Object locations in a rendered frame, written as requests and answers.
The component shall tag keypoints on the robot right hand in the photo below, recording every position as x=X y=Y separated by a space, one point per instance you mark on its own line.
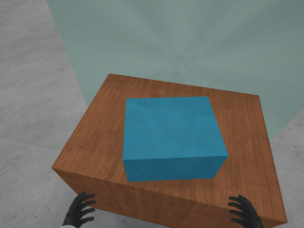
x=249 y=213

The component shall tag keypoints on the pedestal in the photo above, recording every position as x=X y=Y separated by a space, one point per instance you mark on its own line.
x=92 y=160

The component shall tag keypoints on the carton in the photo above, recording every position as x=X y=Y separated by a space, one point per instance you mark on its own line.
x=171 y=138

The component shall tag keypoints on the robot left hand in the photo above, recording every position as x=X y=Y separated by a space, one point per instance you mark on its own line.
x=75 y=213

